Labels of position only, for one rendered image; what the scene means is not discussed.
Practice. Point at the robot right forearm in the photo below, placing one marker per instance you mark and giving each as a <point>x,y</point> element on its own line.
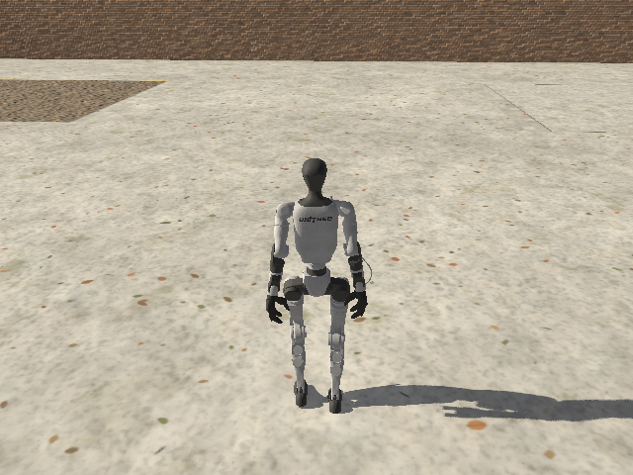
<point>356,269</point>

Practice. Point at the robot left upper arm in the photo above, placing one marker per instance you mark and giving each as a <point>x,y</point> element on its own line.
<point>283,212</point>

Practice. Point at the robot head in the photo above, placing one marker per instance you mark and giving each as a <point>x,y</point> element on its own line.
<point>314,172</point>

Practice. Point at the robot right upper arm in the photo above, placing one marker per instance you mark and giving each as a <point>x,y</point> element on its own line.
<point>346,210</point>

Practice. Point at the robot left forearm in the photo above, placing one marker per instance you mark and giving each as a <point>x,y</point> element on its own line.
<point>275,275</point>

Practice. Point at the robot right hand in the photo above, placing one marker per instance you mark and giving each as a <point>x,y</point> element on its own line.
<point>361,304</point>

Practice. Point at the left robot shin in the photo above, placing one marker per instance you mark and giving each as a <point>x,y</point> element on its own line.
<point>298,359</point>

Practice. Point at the robot left hand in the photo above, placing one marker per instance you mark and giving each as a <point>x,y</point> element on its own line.
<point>270,307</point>

